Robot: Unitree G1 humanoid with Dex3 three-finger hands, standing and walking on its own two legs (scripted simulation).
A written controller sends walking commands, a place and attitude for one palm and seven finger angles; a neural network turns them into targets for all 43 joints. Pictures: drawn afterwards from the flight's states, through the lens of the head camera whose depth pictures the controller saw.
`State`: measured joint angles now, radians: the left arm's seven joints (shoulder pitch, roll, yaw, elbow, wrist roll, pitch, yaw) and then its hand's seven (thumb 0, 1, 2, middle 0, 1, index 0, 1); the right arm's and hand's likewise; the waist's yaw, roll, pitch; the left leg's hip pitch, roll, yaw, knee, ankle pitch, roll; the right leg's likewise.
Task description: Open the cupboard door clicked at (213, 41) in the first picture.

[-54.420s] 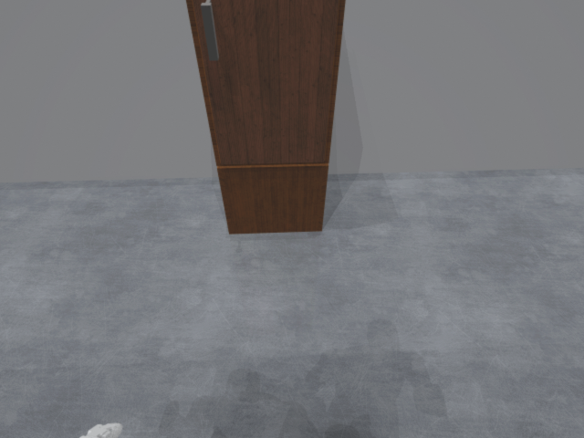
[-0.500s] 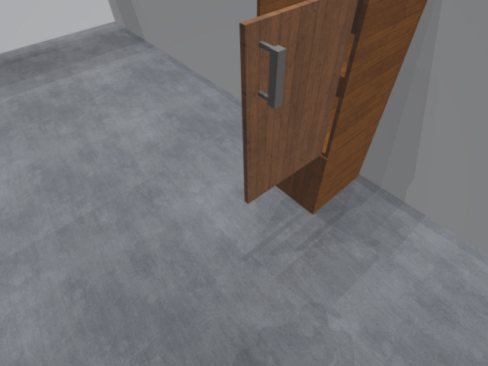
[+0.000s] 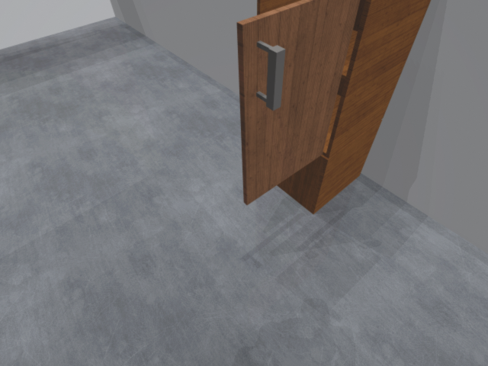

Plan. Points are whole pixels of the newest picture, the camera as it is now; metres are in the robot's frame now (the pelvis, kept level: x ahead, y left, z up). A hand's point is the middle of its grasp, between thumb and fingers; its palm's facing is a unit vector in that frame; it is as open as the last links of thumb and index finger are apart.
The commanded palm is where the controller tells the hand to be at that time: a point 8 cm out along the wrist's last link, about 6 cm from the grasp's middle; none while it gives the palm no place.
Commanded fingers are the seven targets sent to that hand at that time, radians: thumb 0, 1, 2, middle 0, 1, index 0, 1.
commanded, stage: look to check the result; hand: left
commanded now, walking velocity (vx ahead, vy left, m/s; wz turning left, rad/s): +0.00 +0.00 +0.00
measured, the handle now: (268, 76) +0.67 -0.02 +0.13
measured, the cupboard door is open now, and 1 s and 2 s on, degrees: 88 88 88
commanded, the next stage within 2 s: stand and wait in 0.30 s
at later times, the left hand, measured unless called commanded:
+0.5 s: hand out of the picture +0.01 +0.16 -0.17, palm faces +0.04 -0.98 -0.20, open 7.4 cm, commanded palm none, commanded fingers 0.00 0.90 0.90 -0.20 -0.30 -0.20 -0.30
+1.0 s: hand out of the picture +0.02 +0.17 -0.17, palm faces +0.04 -0.97 -0.23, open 7.4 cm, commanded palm none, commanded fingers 0.00 0.90 0.90 -0.20 -0.30 -0.20 -0.30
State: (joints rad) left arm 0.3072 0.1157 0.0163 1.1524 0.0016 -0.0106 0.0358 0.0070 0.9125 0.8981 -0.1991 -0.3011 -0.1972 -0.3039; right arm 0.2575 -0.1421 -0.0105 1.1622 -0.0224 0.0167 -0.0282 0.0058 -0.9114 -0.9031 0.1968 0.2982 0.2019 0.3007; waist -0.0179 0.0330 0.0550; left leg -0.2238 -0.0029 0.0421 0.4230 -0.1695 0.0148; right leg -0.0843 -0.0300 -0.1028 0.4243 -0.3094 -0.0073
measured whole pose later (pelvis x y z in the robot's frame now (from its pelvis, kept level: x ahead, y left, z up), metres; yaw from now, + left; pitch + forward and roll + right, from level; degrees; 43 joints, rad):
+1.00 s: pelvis +0.02 -0.02 +0.00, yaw +0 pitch -2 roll +0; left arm 0.26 0.16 0.02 1.14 0.00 -0.02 0.03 0.01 0.91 0.90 -0.20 -0.30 -0.20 -0.30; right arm 0.20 -0.19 -0.01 1.16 -0.02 0.01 -0.03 0.00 -0.91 -0.90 0.20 0.30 0.20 0.30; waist -0.01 0.02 0.06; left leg -0.19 0.02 0.03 0.40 -0.18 -0.01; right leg -0.03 -0.01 -0.11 0.37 -0.30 -0.03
